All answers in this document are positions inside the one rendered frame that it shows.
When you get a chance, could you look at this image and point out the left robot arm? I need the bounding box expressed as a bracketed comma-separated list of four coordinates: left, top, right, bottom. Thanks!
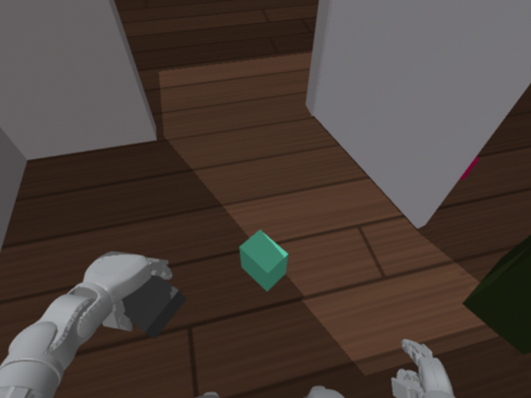
[0, 282, 113, 398]

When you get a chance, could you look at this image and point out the left robot hand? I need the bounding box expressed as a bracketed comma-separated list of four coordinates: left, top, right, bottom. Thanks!
[82, 251, 173, 331]

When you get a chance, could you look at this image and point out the right robot hand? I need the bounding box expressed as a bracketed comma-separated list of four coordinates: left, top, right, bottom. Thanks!
[391, 339, 454, 398]

